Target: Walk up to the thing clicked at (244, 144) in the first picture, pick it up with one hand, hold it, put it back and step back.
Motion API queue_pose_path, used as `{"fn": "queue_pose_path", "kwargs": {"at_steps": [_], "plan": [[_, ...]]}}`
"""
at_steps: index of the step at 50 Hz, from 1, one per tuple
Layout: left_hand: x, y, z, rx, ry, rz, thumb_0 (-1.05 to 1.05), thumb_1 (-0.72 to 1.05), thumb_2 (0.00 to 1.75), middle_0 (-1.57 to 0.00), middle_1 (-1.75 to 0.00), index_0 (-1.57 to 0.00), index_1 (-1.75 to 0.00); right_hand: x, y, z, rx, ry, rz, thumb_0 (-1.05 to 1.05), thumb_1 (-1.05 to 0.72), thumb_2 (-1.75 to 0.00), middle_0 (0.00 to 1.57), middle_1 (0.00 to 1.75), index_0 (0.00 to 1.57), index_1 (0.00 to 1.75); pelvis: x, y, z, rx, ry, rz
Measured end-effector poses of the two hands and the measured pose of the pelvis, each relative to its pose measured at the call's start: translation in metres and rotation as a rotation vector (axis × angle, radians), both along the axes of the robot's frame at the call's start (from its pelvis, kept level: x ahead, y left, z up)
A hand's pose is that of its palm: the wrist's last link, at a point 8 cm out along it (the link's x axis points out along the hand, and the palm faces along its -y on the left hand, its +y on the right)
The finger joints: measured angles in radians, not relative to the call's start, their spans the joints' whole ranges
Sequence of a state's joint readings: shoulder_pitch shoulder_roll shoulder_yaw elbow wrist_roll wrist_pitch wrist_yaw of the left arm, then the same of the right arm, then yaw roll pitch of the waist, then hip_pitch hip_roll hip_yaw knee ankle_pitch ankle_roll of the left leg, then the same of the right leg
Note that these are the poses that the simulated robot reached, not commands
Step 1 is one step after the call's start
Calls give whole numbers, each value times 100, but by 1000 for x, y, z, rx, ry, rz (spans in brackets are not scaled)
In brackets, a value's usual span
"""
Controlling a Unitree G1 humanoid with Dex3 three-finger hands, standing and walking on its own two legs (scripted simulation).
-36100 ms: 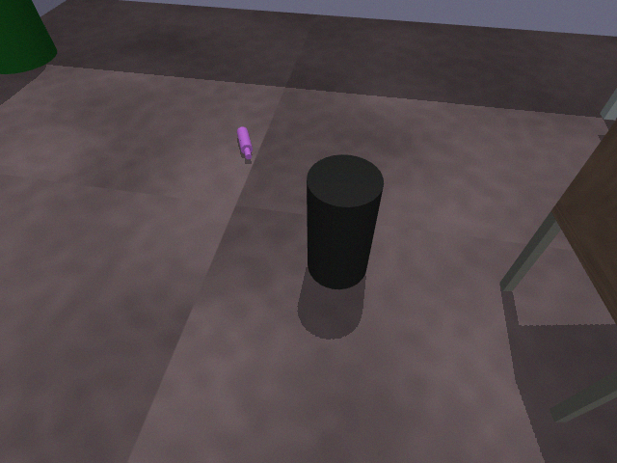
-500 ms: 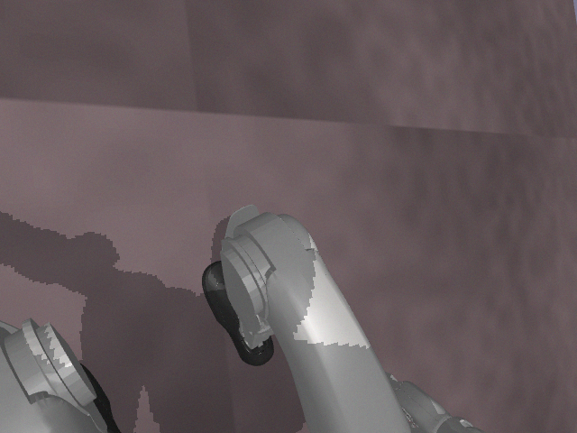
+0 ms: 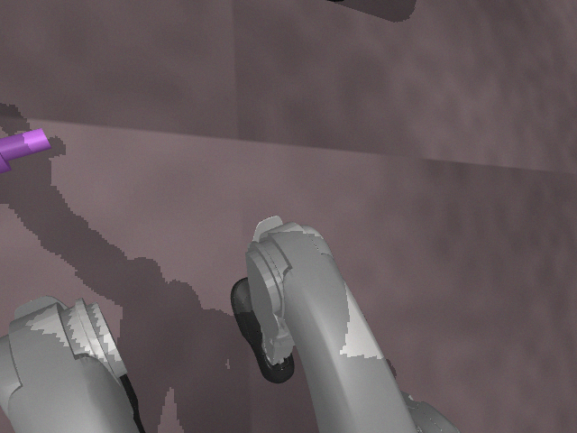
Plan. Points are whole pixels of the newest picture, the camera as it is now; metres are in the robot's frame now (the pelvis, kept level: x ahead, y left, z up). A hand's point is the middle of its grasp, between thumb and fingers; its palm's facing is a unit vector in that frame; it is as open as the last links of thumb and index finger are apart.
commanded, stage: withdraw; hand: left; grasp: from above
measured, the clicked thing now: out of the picture +0.51 +0.28 -0.30
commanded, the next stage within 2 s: home in 0.60 s
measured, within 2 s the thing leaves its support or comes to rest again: neither
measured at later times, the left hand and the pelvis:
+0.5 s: hand out of the picture +0.46 +0.29 -0.12, palm faces -0.47 -0.08 -0.88, open 13.7 cm; pelvis -0.02 -0.01 +0.02, yaw +6 degrees
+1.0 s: hand out of the picture +0.48 +0.31 -0.08, palm faces -0.35 -0.26 -0.90, open 11.6 cm; pelvis +0.00 +0.00 +0.04, yaw +7 degrees
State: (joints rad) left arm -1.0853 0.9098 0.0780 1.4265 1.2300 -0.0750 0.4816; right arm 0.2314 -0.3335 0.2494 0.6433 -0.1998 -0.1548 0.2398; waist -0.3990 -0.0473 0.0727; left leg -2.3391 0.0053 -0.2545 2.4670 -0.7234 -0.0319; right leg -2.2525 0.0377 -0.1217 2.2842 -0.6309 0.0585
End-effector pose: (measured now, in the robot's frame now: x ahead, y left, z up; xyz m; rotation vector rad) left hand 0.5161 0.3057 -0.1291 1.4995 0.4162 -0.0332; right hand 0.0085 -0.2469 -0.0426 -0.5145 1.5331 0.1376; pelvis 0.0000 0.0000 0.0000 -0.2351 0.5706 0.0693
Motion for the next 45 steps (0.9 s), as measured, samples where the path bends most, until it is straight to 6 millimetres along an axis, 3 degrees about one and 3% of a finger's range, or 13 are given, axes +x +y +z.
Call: {"fn": "queue_pose_path", "kwargs": {"at_steps": [8, 13, 17, 23, 28, 34, 39, 45], "plan": [[-15, 15, 84, 53, 58, 64, 0, -45, 96, -16, -91, -15, -93, 49, -12, -11, 43, -140, -43, 0, -91, -91, 20, 30, 20, 30, 1, 0, 20, 37, 35, 28], [-34, 9, 107, 11, 171, 72, 0, -46, 97, -16, -92, -14, -94, 72, -17, -7, 41, -203, -30, 0, -91, -91, 20, 30, 20, 30, -9, -3, 35, 65, 19, 51], [-45, -4, 104, -23, 236, 16, 0, -46, 97, -16, -93, -14, -95, 76, -26, -2, -3, -222, -13, 0, -91, -91, 20, 30, 20, 30, -16, -7, 40, 80, 6, 62], [-46, -17, 76, -41, 222, -87, 0, -46, 98, -15, -94, -14, -96, 60, -40, -1, -95, -188, -3, 0, -90, -90, 20, 30, 20, 30, -21, -11, 29, 84, 0, 61], [-38, -11, 50, -17, 181, -93, 0, -47, 99, -14, -96, -13, -97, 39, -42, -10, -136, -130, -28, 0, -90, -90, 20, 30, 20, 30, -18, -11, 12, 81, 4, 55], [-20, 2, 30, 6, 134, -35, 0, -49, 100, -12, -97, -12, -99, 18, -28, -23, -118, -52, -64, 0, -90, -90, 20, 30, 20, 30, -10, -8, 1, 72, 29, 46], [-7, 8, 41, 21, 73, 10, 0, -46, 98, -15, -95, -15, -96, 14, -13, -28, -71, -16, -104, 0, -90, -90, 20, 30, 20, 30, -2, -6, 3, 72, 58, 45], [-8, 10, 72, -33, 80, 83, 0, -26, 94, -21, -78, -20, -79, 26, -8, -22, -27, -34, -133, 0, -89, -90, 20, 30, 20, 30, 3, -5, 20, 70, 79, 47]]}}
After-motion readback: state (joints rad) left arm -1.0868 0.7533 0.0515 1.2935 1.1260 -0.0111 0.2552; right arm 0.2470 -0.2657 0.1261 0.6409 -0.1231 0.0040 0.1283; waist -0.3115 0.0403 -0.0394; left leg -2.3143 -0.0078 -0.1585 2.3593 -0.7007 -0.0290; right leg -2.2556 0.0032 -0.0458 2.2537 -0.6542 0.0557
